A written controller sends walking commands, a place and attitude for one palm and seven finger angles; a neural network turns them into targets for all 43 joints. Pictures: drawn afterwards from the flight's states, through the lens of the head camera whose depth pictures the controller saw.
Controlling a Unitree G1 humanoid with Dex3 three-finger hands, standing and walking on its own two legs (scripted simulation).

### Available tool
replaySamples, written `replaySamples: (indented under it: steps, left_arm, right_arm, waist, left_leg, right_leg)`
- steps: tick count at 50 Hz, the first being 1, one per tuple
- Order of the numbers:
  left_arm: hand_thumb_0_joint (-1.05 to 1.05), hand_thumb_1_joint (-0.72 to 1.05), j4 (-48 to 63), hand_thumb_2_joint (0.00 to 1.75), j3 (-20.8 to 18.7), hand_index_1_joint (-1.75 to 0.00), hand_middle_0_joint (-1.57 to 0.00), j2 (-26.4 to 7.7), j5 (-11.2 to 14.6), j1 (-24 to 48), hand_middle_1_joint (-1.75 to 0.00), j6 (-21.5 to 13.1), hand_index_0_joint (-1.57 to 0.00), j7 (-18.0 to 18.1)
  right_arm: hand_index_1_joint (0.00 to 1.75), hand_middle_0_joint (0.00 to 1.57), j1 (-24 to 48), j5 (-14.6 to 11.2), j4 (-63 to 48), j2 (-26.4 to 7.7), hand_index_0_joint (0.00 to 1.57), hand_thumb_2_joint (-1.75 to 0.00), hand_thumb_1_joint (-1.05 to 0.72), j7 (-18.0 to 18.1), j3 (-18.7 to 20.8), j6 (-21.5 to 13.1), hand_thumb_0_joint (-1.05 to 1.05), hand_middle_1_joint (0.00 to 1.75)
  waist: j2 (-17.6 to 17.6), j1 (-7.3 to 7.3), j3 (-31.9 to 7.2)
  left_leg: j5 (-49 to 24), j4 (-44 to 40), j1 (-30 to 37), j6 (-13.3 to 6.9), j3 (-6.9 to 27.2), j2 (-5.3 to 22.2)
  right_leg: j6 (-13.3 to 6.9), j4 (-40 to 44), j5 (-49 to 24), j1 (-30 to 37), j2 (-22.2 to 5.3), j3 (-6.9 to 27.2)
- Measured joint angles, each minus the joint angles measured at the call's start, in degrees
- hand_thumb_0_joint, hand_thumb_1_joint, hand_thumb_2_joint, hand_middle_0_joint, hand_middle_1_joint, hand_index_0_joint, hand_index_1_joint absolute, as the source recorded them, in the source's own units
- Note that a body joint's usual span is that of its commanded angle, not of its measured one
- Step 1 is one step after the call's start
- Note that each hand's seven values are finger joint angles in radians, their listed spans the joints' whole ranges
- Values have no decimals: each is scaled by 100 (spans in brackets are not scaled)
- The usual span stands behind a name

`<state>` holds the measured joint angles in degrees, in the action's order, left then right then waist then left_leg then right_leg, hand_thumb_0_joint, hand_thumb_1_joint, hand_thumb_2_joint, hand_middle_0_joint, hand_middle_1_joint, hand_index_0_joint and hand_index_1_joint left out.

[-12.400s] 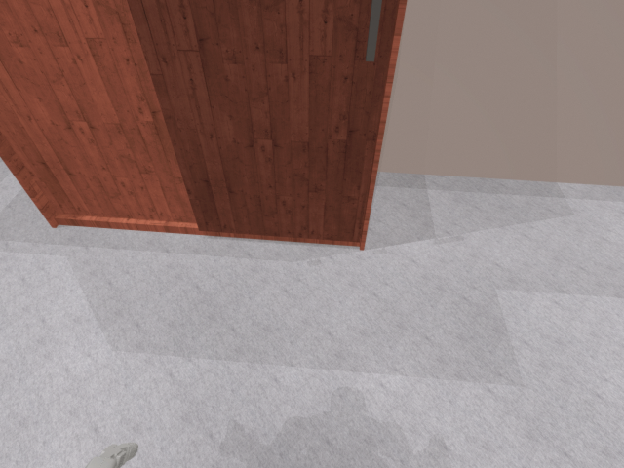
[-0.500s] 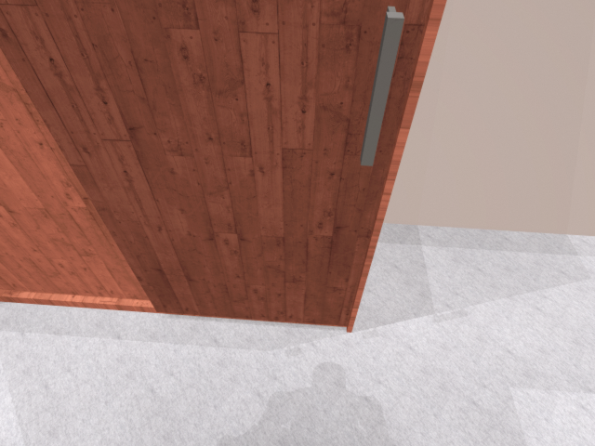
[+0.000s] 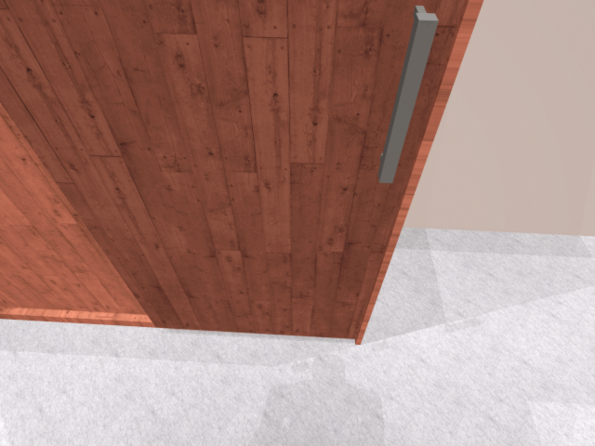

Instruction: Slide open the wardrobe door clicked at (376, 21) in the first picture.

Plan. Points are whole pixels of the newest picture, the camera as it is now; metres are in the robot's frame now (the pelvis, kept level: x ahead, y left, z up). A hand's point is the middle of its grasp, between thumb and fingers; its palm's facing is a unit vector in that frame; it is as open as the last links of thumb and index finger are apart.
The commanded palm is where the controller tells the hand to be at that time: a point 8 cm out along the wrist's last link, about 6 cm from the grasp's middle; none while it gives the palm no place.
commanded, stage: shuffle to correct the standing spot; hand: right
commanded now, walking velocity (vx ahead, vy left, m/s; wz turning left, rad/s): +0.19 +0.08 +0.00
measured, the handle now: (400, 105) +0.54 -0.11 +0.19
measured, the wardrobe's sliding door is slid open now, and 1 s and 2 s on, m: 0.00 0.00 0.00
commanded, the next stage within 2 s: come to a stop and stand still in 0.12 s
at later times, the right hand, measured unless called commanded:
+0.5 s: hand (407, 427) +0.20 -0.16 -0.17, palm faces +0.06 +0.97 -0.24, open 7.3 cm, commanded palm none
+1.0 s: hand out of the picture +0.11 -0.22 -0.17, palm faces +0.11 +0.98 -0.19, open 7.3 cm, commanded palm none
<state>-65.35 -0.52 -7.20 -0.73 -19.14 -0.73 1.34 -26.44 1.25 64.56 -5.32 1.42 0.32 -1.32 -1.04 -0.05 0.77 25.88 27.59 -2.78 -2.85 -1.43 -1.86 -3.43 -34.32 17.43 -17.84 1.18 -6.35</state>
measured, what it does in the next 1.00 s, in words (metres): steps on the spot: left foot, then right foot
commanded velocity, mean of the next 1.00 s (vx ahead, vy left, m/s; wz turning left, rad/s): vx -0.02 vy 0.02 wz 0.00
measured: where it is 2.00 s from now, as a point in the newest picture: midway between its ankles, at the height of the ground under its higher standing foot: outside the picture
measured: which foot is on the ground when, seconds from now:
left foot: down 0.00-0.12, up 0.14-0.46, down 0.48-0.78, up 0.80-1.00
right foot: down 0.00-0.48, up 0.50-0.76, down 0.78-1.00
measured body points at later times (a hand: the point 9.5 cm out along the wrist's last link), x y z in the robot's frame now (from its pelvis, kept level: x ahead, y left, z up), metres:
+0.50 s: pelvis +0.13 +0.04 +0.00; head +0.17 +0.03 +0.44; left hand +0.09 +0.25 -0.16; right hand +0.19 -0.21 -0.15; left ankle +0.22 +0.19 -0.73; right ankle +0.04 -0.07 -0.72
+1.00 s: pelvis +0.09 -0.02 +0.01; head +0.12 -0.06 +0.46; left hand +0.15 +0.22 -0.12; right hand +0.11 -0.27 -0.16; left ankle +0.08 +0.13 -0.67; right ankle +0.08 -0.09 -0.73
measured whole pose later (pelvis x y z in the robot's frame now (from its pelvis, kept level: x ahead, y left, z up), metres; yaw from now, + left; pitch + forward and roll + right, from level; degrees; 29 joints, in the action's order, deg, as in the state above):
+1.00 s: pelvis +0.09 -0.02 +0.01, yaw -4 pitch +1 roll +2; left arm -55.8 -1.2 -7.6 -2.0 -13.9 -0.1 2.2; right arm -13.1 1.5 57.5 -14.1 0.6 4.0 3.1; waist -3.4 0.0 2.4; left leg 19.9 52.3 -24.0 3.3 0.1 0.4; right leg -3.4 -27.2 14.9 -13.6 -0.2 -4.0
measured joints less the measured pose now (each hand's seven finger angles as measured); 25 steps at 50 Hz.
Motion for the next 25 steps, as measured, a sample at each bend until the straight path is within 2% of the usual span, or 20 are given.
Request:
replaySamples:
  steps: [4, 5, 6, 10, 11, 13, 16, 20, 22, 24, 25]
  left_arm:
    - [1, 91, 22, 90, -14, -30, -20, 49, -21, 64, -30, -12, -20, -15]
    - [1, 91, 57, 90, -21, -30, -20, 55, -20, 120, -30, -30, -20, -9]
    - [1, 91, 93, 90, -31, -30, -20, 60, -23, 192, -30, -72, -20, 2]
    - [1, 91, 315, 90, -40, -30, -20, -4, -64, 245, -30, -299, -20, 118]
    - [1, 91, 336, 90, -39, -30, -20, -5, -66, 205, -30, -320, -20, 136]
    - [1, 91, 322, 90, -15, -30, -20, 30, -66, 93, -30, -338, -20, 154]
    - [1, 91, 224, 90, 46, -30, -20, 116, -45, -82, -30, -289, -20, 145]
    - [1, 91, 151, 90, 70, -30, -20, 188, -40, -139, -30, -149, -20, 115]
    - [1, 91, 184, 90, 22, -30, -20, 195, -41, -121, -30, -67, -20, 88]
    - [1, 90, 267, 90, -49, -30, -20, 202, -32, -153, -30, 7, -20, 48]
    - [1, 90, 309, 90, -100, -30, -20, 164, -15, -124, -30, 52, -20, 30]
  right_arm:
    - [30, 20, -69, 53, -1, -3, 20, -89, -91, 78, 54, -127, 0, 30]
    - [30, 20, -81, 57, 10, -9, 20, -89, -91, 90, 57, -142, 0, 30]
    - [30, 20, -87, 42, 39, -14, 20, -89, -91, 91, 57, -137, 0, 30]
    - [30, 20, 166, -41, 104, -20, 20, -89, -91, 52, 71, 69, 0, 30]
    - [30, 20, 299, -17, 55, -57, 20, -89, -91, 41, 96, 104, 0, 30]
    - [30, 20, 608, 26, -129, -171, 20, -89, -91, -3, 163, 134, 0, 30]
    - [30, 20, 1071, 58, -445, -352, 20, -89, -93, 1, 254, 163, 1, 30]
    - [30, 20, 1512, -1, -740, -563, 20, -90, -95, -10, 300, 159, 2, 30]
    - [30, 19, 1625, 4, -839, -618, 20, -90, -94, -13, 293, 134, 1, 30]
    - [30, 19, 1629, 24, -933, -699, 20, -90, -94, -15, 283, 66, 1, 30]
    - [30, 20, 1652, 35, -941, -698, 20, -90, -93, 3, 294, 29, 1, 30]
  waist:
    - [-11, 5, 145]
    - [-43, 3, 205]
    - [-94, -13, 276]
    - [-57, -160, 343]
    - [-23, -189, 347]
    - [0, -194, 356]
    - [-23, -110, 358]
    - [8, -84, 482]
    - [32, -103, 569]
    - [-46, -122, 574]
    - [-38, -129, 573]
  left_leg:
    - [200, -45, 294, -46, -104, -101]
    - [279, 60, 328, -47, -110, -92]
    - [357, 375, 273, -42, -103, -57]
    - [300, 3435, -1094, 65, -28, -23]
    - [191, 3896, -1440, 90, -47, 13]
    - [-144, 4221, -2045, 175, -83, 178]
    - [-770, 3667, -2625, 333, -63, 491]
    - [-1448, 1902, -2569, 444, -73, 713]
    - [-1753, 1104, -2306, 452, -148, 699]
    - [-2625, 514, -2002, 425, -217, 738]
    - [-2309, 591, -1986, 431, -246, 755]
  right_leg:
    - [-7, -811, 629, -248, -176, -99]
    - [-30, -702, 668, -227, -181, -141]
    - [-74, -563, 300, -125, -164, -187]
    - [-95, -347, 472, 301, -184, -255]
    - [-80, -187, 454, 423, -200, -221]
    - [4, 202, 296, 655, -231, -134]
    - [74, 732, 89, 952, -273, -19]
    - [227, 915, 103, 1176, -364, 125]
    - [314, 724, 284, 1216, -418, 165]
    - [401, 262, 593, 1120, -401, 171]
    - [410, -203, 797, 931, -402, 204]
